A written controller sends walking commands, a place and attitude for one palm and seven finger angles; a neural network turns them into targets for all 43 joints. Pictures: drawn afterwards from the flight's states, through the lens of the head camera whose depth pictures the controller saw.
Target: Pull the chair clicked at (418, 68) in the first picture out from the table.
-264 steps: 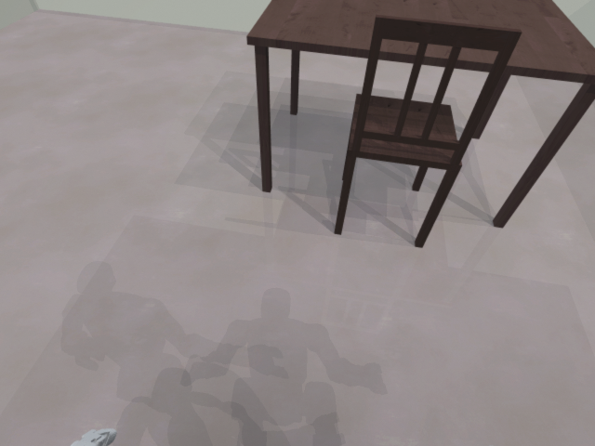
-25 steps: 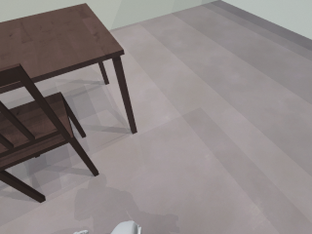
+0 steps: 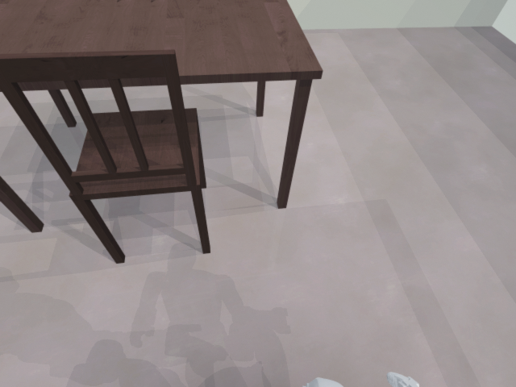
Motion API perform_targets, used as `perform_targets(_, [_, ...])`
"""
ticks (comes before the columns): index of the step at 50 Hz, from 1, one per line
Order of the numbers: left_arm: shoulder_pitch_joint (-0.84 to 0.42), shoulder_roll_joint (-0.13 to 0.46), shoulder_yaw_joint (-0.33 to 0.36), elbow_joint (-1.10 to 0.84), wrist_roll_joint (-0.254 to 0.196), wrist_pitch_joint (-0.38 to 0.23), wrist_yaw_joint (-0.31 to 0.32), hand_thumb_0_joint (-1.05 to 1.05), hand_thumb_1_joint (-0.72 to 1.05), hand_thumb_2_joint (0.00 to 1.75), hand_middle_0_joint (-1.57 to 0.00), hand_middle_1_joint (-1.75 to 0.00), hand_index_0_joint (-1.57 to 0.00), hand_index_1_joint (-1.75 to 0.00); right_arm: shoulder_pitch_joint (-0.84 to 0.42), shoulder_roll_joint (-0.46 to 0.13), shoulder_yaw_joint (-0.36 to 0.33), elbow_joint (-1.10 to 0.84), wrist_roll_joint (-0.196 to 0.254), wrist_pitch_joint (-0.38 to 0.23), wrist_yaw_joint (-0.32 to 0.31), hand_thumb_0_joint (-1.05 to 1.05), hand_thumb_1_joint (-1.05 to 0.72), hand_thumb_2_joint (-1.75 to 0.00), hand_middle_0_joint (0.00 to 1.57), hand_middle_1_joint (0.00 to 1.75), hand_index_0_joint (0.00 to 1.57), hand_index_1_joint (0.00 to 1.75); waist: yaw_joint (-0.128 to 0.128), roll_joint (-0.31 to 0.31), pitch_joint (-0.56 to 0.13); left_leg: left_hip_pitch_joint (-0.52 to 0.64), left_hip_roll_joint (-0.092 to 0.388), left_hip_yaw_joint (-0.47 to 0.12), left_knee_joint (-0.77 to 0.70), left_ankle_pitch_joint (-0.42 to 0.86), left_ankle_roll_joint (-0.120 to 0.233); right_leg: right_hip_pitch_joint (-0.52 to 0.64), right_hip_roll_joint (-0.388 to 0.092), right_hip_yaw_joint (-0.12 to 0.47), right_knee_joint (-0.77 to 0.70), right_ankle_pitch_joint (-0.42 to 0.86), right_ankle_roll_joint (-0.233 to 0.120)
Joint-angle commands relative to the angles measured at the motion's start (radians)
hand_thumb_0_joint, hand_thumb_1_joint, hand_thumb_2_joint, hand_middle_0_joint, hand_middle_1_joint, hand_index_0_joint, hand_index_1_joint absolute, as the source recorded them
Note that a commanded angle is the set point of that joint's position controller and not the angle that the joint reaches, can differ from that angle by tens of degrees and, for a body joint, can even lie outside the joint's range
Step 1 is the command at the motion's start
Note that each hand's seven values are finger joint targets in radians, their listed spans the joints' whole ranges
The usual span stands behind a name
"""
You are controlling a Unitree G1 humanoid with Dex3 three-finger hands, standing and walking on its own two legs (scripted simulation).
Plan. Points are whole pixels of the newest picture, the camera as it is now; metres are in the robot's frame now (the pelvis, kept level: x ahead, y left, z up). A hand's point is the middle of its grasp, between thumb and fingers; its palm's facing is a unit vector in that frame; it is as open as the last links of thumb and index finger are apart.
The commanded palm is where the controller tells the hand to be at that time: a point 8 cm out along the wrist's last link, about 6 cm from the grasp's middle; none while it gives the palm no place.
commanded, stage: turn to face it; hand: left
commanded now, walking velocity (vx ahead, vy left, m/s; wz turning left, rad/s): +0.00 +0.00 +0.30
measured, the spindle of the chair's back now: (94, 131) +0.66 +0.47 -0.07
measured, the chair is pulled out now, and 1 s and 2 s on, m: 0.00 0.00 0.00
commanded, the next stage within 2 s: take the last steps up to it in 0.20 s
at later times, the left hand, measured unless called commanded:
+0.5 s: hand out of the picture +0.00 +0.16 -0.15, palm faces +0.23 -0.94 -0.25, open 7.3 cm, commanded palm none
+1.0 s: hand out of the picture +0.08 +0.24 -0.17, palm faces +0.25 -0.96 -0.15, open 7.4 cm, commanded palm none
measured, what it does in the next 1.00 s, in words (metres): walks ahead: right foot, then left foot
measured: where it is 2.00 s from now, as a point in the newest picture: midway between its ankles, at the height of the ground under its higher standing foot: (238, 372)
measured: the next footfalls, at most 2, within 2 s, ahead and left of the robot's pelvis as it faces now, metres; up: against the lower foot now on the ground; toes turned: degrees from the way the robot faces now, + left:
right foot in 0.18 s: +0.04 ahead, -0.13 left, +0.00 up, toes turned +0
left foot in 0.68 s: +0.02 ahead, +0.14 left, +0.00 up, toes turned +19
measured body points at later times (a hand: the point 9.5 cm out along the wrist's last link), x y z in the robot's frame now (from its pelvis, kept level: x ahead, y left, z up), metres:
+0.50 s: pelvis +0.00 -0.04 +0.01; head +0.01 -0.06 +0.46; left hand -0.02 +0.21 -0.13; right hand +0.07 -0.28 -0.16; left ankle -0.06 +0.12 -0.67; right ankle +0.00 -0.13 -0.74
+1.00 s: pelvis +0.09 +0.06 +0.00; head +0.09 +0.08 +0.45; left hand +0.06 +0.29 -0.16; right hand +0.09 -0.17 -0.15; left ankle -0.01 +0.13 -0.74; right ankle +0.20 -0.06 -0.68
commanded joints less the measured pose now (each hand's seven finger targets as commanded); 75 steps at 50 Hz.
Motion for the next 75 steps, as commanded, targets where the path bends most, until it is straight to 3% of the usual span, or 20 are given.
perform_targets(1, [-0.024, 0.047, 0.007, -0.090, -0.005, -0.030, 0.009, 0.00, 0.90, 0.90, -0.20, -0.30, -0.20, -0.30, 0.060, -0.198, -0.055, -0.045, -0.009, -0.013, -0.016, 0.00, -0.90, -0.90, 0.20, 0.30, 0.20, 0.30, -0.053, 0.161, -0.089, 0.086, 0.246, -0.259, -0.158, 0.294, 0.145, 0.005, 0.030, 0.008, -0.115, -0.022, -0.006])
perform_targets(7, [0.081, 0.032, 0.004, -0.065, -0.013, -0.055, 0.021, 0.00, 0.90, 0.90, -0.20, -0.30, -0.20, -0.30, 0.034, -0.171, -0.055, -0.038, -0.004, -0.008, -0.014, 0.00, -0.90, -0.90, 0.20, 0.30, 0.20, 0.30, 0.004, 0.146, -0.117, -0.027, 0.193, -0.267, -0.047, 0.313, 0.095, 0.281, 0.070, -0.013, -0.506, 0.158, -0.030])
perform_targets(8, [0.105, 0.061, 0.008, -0.059, -0.008, -0.067, 0.025, 0.00, 0.90, 0.90, -0.20, -0.30, -0.20, -0.30, 0.048, -0.140, -0.050, -0.035, 0.004, -0.011, -0.011, 0.00, -0.90, -0.90, 0.20, 0.30, 0.20, 0.30, 0.014, 0.065, -0.140, -0.082, 0.139, -0.226, 0.037, 0.220, 0.043, 0.382, 0.011, 0.044, -0.646, 0.241, -0.043])
perform_targets(9, [0.106, 0.147, 0.023, -0.058, 0.007, -0.079, 0.032, 0.00, 0.90, 0.90, -0.20, -0.30, -0.20, -0.30, 0.076, -0.070, -0.039, -0.044, 0.014, -0.013, -0.006, 0.00, -0.90, -0.90, 0.20, 0.30, 0.20, 0.30, 0.004, -0.181, -0.142, -0.255, 0.002, -0.077, 0.227, -0.066, -0.038, 0.478, -0.225, 0.297, -0.714, 0.340, -0.127])
perform_targets(10, [0.104, 0.184, 0.023, -0.075, 0.004, -0.075, 0.029, 0.00, 0.90, 0.90, -0.20, -0.30, -0.20, -0.30, 0.052, -0.079, -0.042, -0.061, 0.005, -0.004, -0.010, 0.00, -0.90, -0.90, 0.20, 0.30, 0.20, 0.30, 0.022, -0.212, -0.121, -0.269, -0.032, -0.067, 0.406, -0.347, -0.058, 0.371, -0.372, 0.373, -0.731, 0.444, -0.239])
perform_targets(15, [-0.015, 0.072, 0.006, -0.077, -0.001, -0.081, 0.031, 0.00, 0.90, 0.90, -0.20, -0.30, -0.20, -0.30, 0.101, -0.080, -0.048, 0.030, -0.004, 0.020, -0.001, 0.00, -0.90, -0.90, 0.20, 0.30, 0.20, 0.30, -0.035, -0.124, -0.047, -0.276, 0.033, -0.060, 0.699, -0.151, -0.086, 0.275, -0.196, 0.112, -0.703, 0.442, -0.218])
perform_targets(26, [0.207, 0.088, 0.011, 0.077, 0.014, -0.113, 0.012, 0.00, 0.90, 0.90, -0.20, -0.30, -0.20, -0.30, -0.016, -0.044, -0.025, 0.028, -0.009, -0.018, 0.025, 0.00, -0.90, -0.90, 0.20, 0.30, 0.20, 0.30, 0.058, -0.141, -0.010, -0.285, 0.085, 0.041, 0.325, -0.162, -0.071, 0.414, -0.257, 0.145, -0.835, 0.030, -0.225])
perform_targets(32, [0.160, 0.083, 0.005, 0.121, 0.005, -0.099, 0.004, 0.00, 0.90, 0.90, -0.20, -0.30, -0.20, -0.30, 0.144, -0.031, -0.010, 0.085, -0.005, -0.047, 0.015, 0.00, -0.90, -0.90, 0.20, 0.30, 0.20, 0.30, -0.031, -0.101, -0.022, 0.144, 0.026, 0.150, -0.041, -0.054, -0.040, 0.159, -0.159, 0.002, -0.730, -0.072, -0.164])
perform_targets(33, [0.149, 0.047, -0.003, 0.117, 0.002, -0.094, 0.001, 0.00, 0.90, 0.90, -0.20, -0.30, -0.20, -0.30, 0.228, -0.078, -0.019, 0.112, -0.005, -0.055, 0.003, 0.00, -0.90, -0.90, 0.20, 0.30, 0.20, 0.30, -0.070, 0.016, -0.041, 0.298, 0.077, 0.085, -0.093, -0.107, -0.029, 0.040, -0.118, -0.040, -0.611, -0.091, -0.132])
perform_targets(34, [0.129, -0.010, -0.016, 0.094, -0.002, -0.090, -0.007, 0.00, 0.90, 0.90, -0.20, -0.30, -0.20, -0.30, 0.322, -0.163, -0.040, 0.136, -0.014, -0.059, -0.008, 0.00, -0.90, -0.90, 0.20, 0.30, 0.20, 0.30, -0.115, 0.259, -0.035, 0.368, 0.278, -0.203, -0.208, -0.287, 0.043, -0.124, -0.010, -0.141, -0.362, -0.112, -0.081])
perform_targets(36, [0.026, -0.014, -0.022, 0.038, 0.010, -0.088, -0.005, 0.00, 0.90, 0.90, -0.20, -0.30, -0.20, -0.30, 0.385, -0.222, -0.047, 0.152, -0.012, -0.056, -0.023, 0.00, -0.90, -0.90, 0.20, 0.30, 0.20, 0.30, -0.134, 0.303, 0.022, 0.267, 0.439, -0.433, -0.358, -0.434, 0.154, -0.261, 0.013, -0.048, 0.006, -0.167, -0.094])
perform_targets(41, [0.123, -0.038, -0.018, 0.123, 0.006, -0.085, -0.029, 0.00, 0.90, 0.90, -0.20, -0.30, -0.20, -0.30, 0.229, -0.062, -0.005, 0.126, 0.003, -0.095, -0.035, 0.00, -0.90, -0.90, 0.20, 0.30, 0.20, 0.30, -0.020, 0.124, 0.065, 0.142, 0.271, -0.100, -0.353, 0.014, 0.114, -0.168, -0.028, -0.010, 0.091, 0.159, -0.080])
perform_targets(54, [-0.136, -0.065, -0.016, 0.022, -0.003, -0.087, -0.029, 0.00, 0.90, 0.90, -0.20, -0.30, -0.20, -0.30, 0.372, -0.059, -0.010, 0.232, -0.013, -0.104, -0.046, 0.00, -0.90, -0.90, 0.20, 0.30, 0.20, 0.30, -0.061, 0.141, 0.118, 0.243, 0.294, 0.012, -0.246, 0.492, 0.124, -0.105, 0.017, -0.070, -0.305, 0.198, -0.118])
perform_targets(57, [0.054, -0.038, -0.004, 0.076, 0.000, -0.102, -0.023, 0.00, 0.90, 0.90, -0.20, -0.30, -0.20, -0.30, 0.344, -0.084, -0.014, 0.238, -0.006, -0.098, -0.046, 0.00, -0.90, -0.90, 0.20, 0.30, 0.20, 0.30, 0.032, 0.091, 0.007, 0.203, 0.263, 0.063, -0.014, 0.708, 0.088, 0.200, 0.096, -0.125, -0.417, 0.235, -0.153])
perform_targets(58, [0.185, 0.000, 0.008, 0.115, 0.006, -0.115, -0.018, 0.00, 0.90, 0.90, -0.20, -0.30, -0.20, -0.30, 0.341, -0.073, -0.013, 0.236, 0.002, -0.100, -0.042, 0.00, -0.90, -0.90, 0.20, 0.30, 0.20, 0.30, 0.086, 0.059, -0.072, 0.114, 0.210, 0.089, 0.175, 0.656, 0.055, 0.407, 0.083, -0.092, -0.476, 0.298, -0.170])
perform_targets(60, [0.360, 0.165, 0.040, 0.160, -0.008, -0.127, -0.002, 0.00, 0.90, 0.90, -0.20, -0.30, -0.20, -0.30, 0.393, 0.002, -0.006, 0.198, 0.022, -0.106, -0.038, 0.00, -0.90, -0.90, 0.20, 0.30, 0.20, 0.30, 0.093, -0.176, -0.272, -0.241, 0.001, 0.103, 0.789, -0.351, -0.012, 0.701, -0.364, 0.512, -0.645, 0.615, -0.383])
perform_targets(61, [0.278, 0.150, 0.040, 0.134, -0.015, -0.121, 0.005, 0.00, 0.90, 0.90, -0.20, -0.30, -0.20, -0.30, 0.333, -0.008, -0.009, 0.183, 0.023, -0.093, -0.038, 0.00, -0.90, -0.90, 0.20, 0.30, 0.20, 0.30, 0.087, -0.117, -0.246, -0.257, 0.044, -0.014, 0.883, -0.339, 0.004, 0.584, -0.361, 0.525, -0.708, 0.447, -0.402])
perform_targets(63, [0.084, 0.055, 0.012, 0.085, -0.013, -0.116, 0.015, 0.00, 0.90, 0.90, -0.20, -0.30, -0.20, -0.30, 0.253, 0.008, -0.011, 0.167, 0.003, -0.080, -0.027, 0.00, -0.90, -0.90, 0.20, 0.30, 0.20, 0.30, 0.018, -0.007, -0.060, -0.288, 0.125, -0.043, 0.850, -0.176, 0.003, 0.304, -0.270, 0.327, -0.765, 0.247, -0.336])
perform_targets(67, [0.007, -0.006, -0.012, 0.084, 0.000, -0.131, 0.018, 0.00, 0.90, 0.90, -0.20, -0.30, -0.20, -0.30, 0.349, 0.059, 0.002, 0.198, -0.008, -0.047, -0.021, 0.00, -0.90, -0.90, 0.20, 0.30, 0.20, 0.30, -0.077, -0.062, -0.069, -0.142, 0.134, 0.018, 0.565, -0.120, -0.041, 0.137, -0.165, 0.061, -0.784, 0.421, -0.266])
perform_targets(75, [0.022, 0.010, -0.023, 0.116, -0.011, -0.090, 0.028, 0.00, 0.90, 0.90, -0.20, -0.30, -0.20, -0.30, 0.235, 0.027, 0.014, 0.183, 0.009, -0.041, -0.035, 0.00, -0.90, -0.90, 0.20, 0.30, 0.20, 0.30, -0.051, -0.080, -0.082, 0.082, 0.086, 0.031, -0.013, 0.156, -0.080, 0.198, -0.093, 0.019, -0.610, 0.579, -0.190])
